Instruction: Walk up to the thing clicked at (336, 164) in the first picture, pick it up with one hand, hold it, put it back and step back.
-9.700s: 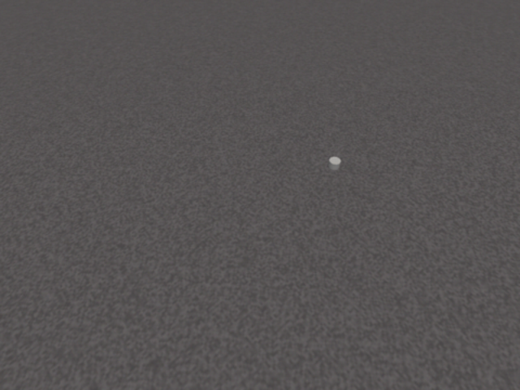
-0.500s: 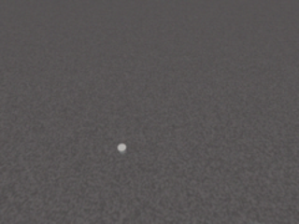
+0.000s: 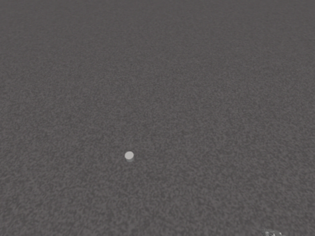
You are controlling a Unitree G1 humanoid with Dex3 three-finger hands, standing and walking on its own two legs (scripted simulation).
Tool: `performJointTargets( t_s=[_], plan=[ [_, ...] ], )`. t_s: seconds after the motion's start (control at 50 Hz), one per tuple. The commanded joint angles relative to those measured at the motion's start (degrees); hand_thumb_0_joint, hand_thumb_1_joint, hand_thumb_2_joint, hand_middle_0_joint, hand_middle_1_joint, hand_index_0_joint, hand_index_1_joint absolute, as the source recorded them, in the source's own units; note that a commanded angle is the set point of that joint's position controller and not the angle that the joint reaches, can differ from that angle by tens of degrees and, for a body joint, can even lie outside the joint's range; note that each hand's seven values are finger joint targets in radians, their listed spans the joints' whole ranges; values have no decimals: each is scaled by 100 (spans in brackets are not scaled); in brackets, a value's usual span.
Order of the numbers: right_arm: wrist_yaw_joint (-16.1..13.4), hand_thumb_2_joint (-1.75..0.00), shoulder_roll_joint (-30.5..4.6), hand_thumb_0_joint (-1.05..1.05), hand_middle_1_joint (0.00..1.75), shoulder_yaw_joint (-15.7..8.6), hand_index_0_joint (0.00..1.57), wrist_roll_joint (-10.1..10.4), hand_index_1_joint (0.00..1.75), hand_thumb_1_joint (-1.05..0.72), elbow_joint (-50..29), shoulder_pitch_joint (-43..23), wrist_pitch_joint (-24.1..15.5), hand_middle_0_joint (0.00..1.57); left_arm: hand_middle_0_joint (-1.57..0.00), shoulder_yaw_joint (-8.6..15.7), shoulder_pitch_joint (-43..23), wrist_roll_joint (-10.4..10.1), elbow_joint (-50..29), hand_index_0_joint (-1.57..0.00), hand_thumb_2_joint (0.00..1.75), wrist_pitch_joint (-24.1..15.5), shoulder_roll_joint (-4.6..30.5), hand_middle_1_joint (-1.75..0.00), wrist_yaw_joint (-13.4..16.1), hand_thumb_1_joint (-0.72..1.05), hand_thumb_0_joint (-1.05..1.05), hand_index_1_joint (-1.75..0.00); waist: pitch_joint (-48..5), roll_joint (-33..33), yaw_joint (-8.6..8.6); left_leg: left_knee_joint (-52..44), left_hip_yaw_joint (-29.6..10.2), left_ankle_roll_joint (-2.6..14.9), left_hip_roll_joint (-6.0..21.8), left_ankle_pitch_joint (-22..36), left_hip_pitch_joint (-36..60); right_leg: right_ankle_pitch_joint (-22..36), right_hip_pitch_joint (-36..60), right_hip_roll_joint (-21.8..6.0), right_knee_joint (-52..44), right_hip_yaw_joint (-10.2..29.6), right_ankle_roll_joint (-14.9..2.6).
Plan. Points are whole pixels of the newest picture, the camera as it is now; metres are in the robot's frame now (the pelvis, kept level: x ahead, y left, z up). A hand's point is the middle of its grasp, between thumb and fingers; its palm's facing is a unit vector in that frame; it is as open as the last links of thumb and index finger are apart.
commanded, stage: stand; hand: left
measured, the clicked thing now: (129, 156) +0.75 +0.23 -0.76
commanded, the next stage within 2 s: walk up in 0.72 s
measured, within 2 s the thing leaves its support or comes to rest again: neither
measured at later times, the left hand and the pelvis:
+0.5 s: hand out of the picture +0.06 +0.25 -0.16, palm faces -0.03 -0.94 -0.34, open 7.4 cm; pelvis -0.01 -0.01 +0.00, yaw +0 degrees
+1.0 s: hand out of the picture +0.05 +0.31 -0.17, palm faces +0.03 -0.93 -0.35, open 7.4 cm; pelvis +0.03 +0.03 -0.02, yaw +2 degrees
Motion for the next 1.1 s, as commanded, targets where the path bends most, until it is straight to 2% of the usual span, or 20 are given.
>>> performJointTargets(
  t_s=[0.0, 0.14, 0.34, 0.68, 0.7, 0.72, 0.74, 0.76, 0.78, 0.8, 0.82, 0.86, 0.9, 0.94, 0.96, 0.98, 1.0, 1.02, 1.04, 1.08],
  plan=[
    [-66, -90, -1262, 0, 30, -229, 20, 5, 30, -90, -283, -177, -112, 20, -20, 231, -257, -9, -281, -20, 90, -115, 1253, -30, 57, 90, 0, -30, -678, 79, -40, -348, -459, 136, 684, 972, 21, 745, 122, -599, -304, 476, -192],
    [-64, -90, -1282, 0, 30, -199, 20, -12, 30, -90, -190, -95, -116, 20, -20, 222, -227, -3, -252, -20, 90, -98, 1252, -30, 32, 90, 0, -30, -468, 104, -48, -534, -521, 107, 678, 238, -146, 197, -92, -569, -387, 495, -202],
    [-35, -90, -1282, 0, 30, -180, 20, -20, 30, -90, -128, 90, -90, 20, -20, 205, -127, -7, -263, -20, 90, -112, 1287, -30, 27, 90, 0, -30, -410, 28, -68, -510, -550, 119, 657, -2, -282, -66, -208, -578, -430, 522, -214],
    [-75, -90, -1312, 0, 30, -127, 20, -1, 30, -90, -130, 195, -116, 20, -20, 188, -40, -27, -333, -20, 90, -118, 1308, -30, 32, 90, 0, -30, -692, 17, -52, -277, -458, 113, 720, 1111, -4, 851, -31, -615, -275, 498, -212],
    [49, -90, -1624, 0, 30, -420, 20, -63, 30, -90, -409, 529, -150, 20, -20, 521, 384, 35, -569, -20, 90, -149, 1639, -30, -76, 90, 0, -30, -1155, -103, 9, 142, -392, 479, 368, -1759, -85, -1772, 240, -280, 31, 388, -487],
    [100, -90, -1662, 0, 30, -472, 20, -136, 30, -90, -461, 490, -133, 20, -20, 585, 620, 108, -516, -20, 90, -142, 1683, -30, -107, 90, 0, -30, -701, -87, 125, 270, -500, 520, 381, -2892, -982, -2898, 198, -442, -4, 727, -652],
    [128, -90, -1596, 0, 30, -478, 20, -159, 30, -90, -623, 207, -108, 20, -20, 658, 717, 136, -590, -20, 90, -139, 1761, -30, -126, 90, 0, -30, -73, -204, 276, 537, -422, 461, 250, -3003, -1926, -3401, 137, -685, -179, 1166, -816],
    [153, -90, -1402, 0, 30, -464, 20, -175, 30, -90, -828, -57, -106, 20, -20, 729, 869, 126, -653, -20, 90, -144, 1840, -30, -121, 90, 0, -30, 420, -635, 420, 1283, -11, 324, 80, -2151, -2602, -3533, 203, -1182, -699, 1698, -1068],
    [169, -90, -1313, 0, 30, -481, 20, -198, 30, -90, -935, -140, -134, 20, -20, 794, 1072, 158, -727, -20, 90, -194, 1935, -30, -103, 90, 0, -30, 562, -940, 550, 2288, 207, 196, 133, -1614, -3010, -3074, 433, -1818, -1236, 2354, -1421],
    [154, -90, -1357, 0, 30, -520, 20, -204, 30, -90, -963, -51, -176, 20, -20, 823, 1053, 178, -819, -20, 90, -245, 1973, -30, -97, 90, 0, -30, 619, -694, 492, 2451, -17, 157, 405, -1475, -3200, -2157, 582, -2073, -1198, 2490, -1639],
    [181, -90, -1432, 0, 30, -553, 20, -178, 30, -90, -990, 71, -209, 20, -20, 829, 956, 162, -919, -20, 90, -265, 1921, -30, -101, 90, 0, -30, 442, -518, 369, 2508, -102, 173, 525, -1477, -2963, -1844, 484, -1962, -1159, 2281, -1650],
    [279, -90, -1368, 0, 30, -605, 20, -170, 30, -90, -1040, 421, -228, 20, -20, 814, 543, 182, -1178, -20, 90, -272, 1911, -30, -143, 90, 0, -30, 133, -716, 103, 2034, 101, 158, 572, -1579, -2047, -2005, -39, -1519, -1019, 1468, -1372],
    [308, -90, -1324, 0, 30, -696, 20, -175, 30, -90, -945, 1103, -264, 20, -20, 765, 44, 197, -1471, -20, 90, -243, 1812, -30, -215, 90, 0, -30, 120, -995, -324, 1239, 383, 207, 487, -935, -652, -1542, -1036, -1154, -488, 817, -1124],
    [207, -90, -1488, 0, 30, -889, 20, -233, 30, -90, -653, 2120, -319, 20, -20, 639, 175, 169, -1591, -20, 90, -152, 1402, -30, -245, 90, 0, -30, -249, 62, -741, 707, 543, 109, 45, -367, 1269, -1430, -2308, -490, 1383, 94, -813],
    [125, -90, -2015, 0, 30, -1055, 20, -314, 30, -90, -658, 2541, -351, 20, -20, 501, 582, 121, -1647, -20, 90, -124, 953, -30, -256, 90, 0, -30, -366, 1745, -895, -337, -1138, 445, 1027, -2242, 1749, -2053, -3320, 253, 3436, -285, -600],
    [98, -90, -2408, 0, 30, -1044, 20, -312, 30, -90, -930, 2287, -412, 20, -20, 509, 867, 85, -1612, -20, 90, -93, 1008, -30, -219, 90, 0, -30, -390, 1629, -687, -1278, -3561, 922, 2195, -3831, 997, -2215, -3610, 631, 4427, 561, -467],
    [100, -90, -2448, 0, 30, -1029, 20, -139, 30, -90, -1148, 1727, -403, 20, -20, 601, 724, 67, -1589, -20, 90, -84, 1586, -30, -187, 90, 0, -30, -6, 821, -516, -1398, -3588, 1277, 2387, -4143, 52, -1891, -3260, 182, 4495, 1153, -528],
    [97, -90, -2245, 0, 30, -932, 20, -114, 30, -90, -1288, 1342, -407, 20, -20, 595, 914, -4, -1520, -20, 90, -92, 1655, -30, -197, 90, 0, -30, 218, 471, -253, -1209, -2873, 1338, 2257, -3577, -103, -1490, -3288, 26, 4630, 1134, -513],
    [93, -90, -1989, 0, 30, -848, 20, -120, 30, -90, -1430, 1133, -430, 20, -20, 620, 1259, -44, -1372, -20, 90, -95, 1643, -30, -218, 90, 0, -30, 234, 523, -56, -1048, -2274, 1231, 1987, -3052, -54, -1177, -3176, -98, 4479, 1092, -451],
    [72, -90, -1817, 0, 30, -795, 20, -89, 30, -90, -1467, 1314, -490, 20, -20, 635, 1437, 9, -1257, -20, 90, -119, 1669, -30, -256, 90, 0, -30, 100, 773, -125, -938, -1418, 1078, 1700, -1888, -13, -714, -2940, -210, 3957, 932, -328]
  ],
)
